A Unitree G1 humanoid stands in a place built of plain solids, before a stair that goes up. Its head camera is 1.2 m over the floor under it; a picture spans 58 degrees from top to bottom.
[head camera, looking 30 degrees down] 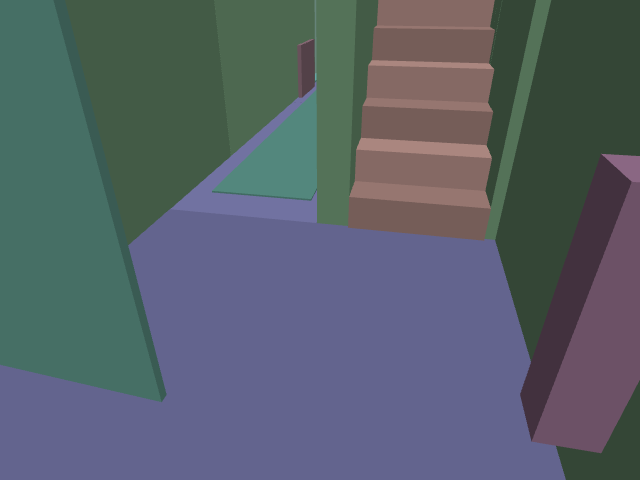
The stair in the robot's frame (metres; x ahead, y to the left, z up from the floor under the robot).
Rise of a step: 0.20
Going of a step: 0.24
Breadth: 0.76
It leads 11 degrees to the right of straight ahead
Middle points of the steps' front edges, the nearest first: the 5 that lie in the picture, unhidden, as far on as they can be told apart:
2.14 -0.53 0.20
2.38 -0.58 0.39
2.61 -0.63 0.59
2.84 -0.68 0.79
3.08 -0.72 0.99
